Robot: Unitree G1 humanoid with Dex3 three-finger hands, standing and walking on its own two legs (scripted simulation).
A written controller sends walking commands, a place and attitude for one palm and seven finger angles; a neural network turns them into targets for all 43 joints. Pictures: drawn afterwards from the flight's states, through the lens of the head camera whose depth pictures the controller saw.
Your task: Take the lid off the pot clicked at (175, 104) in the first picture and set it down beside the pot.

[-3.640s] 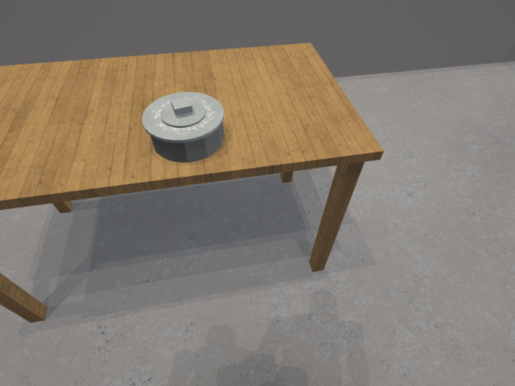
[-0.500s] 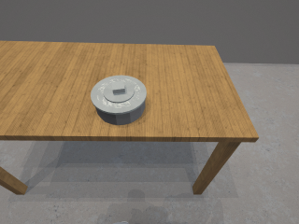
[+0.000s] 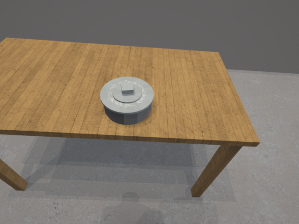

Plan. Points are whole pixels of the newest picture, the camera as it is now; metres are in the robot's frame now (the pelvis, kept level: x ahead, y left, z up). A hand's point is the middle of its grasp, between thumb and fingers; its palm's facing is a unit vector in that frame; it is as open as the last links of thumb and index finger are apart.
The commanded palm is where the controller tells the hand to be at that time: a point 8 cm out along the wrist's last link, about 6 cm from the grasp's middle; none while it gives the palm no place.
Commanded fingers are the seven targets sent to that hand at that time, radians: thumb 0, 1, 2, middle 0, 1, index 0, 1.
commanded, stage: look again from close up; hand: left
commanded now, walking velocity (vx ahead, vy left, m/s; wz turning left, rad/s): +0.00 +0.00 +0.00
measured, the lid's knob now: (127, 88) +0.54 +0.12 +0.05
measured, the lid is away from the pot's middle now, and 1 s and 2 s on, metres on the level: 0.00 0.00 0.00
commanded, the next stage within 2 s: shuffle to correct the standing spot in 0.52 s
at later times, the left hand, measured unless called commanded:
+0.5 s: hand out of the picture -0.04 +0.17 -0.17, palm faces +0.03 -0.99 -0.17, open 7.4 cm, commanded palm none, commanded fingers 0.00 0.90 0.90 -0.20 -0.30 -0.20 -0.30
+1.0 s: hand out of the picture -0.01 +0.15 -0.18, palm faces +0.04 -0.99 -0.14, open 7.4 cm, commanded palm none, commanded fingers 0.00 0.90 0.90 -0.20 -0.30 -0.20 -0.30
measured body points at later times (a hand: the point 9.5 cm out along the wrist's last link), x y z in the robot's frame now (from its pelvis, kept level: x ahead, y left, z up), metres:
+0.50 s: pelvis +0.00 +0.01 +0.00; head +0.00 +0.02 +0.45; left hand -0.04 +0.23 -0.16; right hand +0.02 -0.23 -0.15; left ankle +0.08 +0.09 -0.73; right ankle -0.01 -0.14 -0.73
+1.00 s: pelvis +0.04 -0.01 +0.00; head +0.05 +0.00 +0.45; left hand -0.01 +0.21 -0.16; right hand +0.02 -0.22 -0.16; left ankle +0.08 +0.08 -0.73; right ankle -0.01 -0.14 -0.73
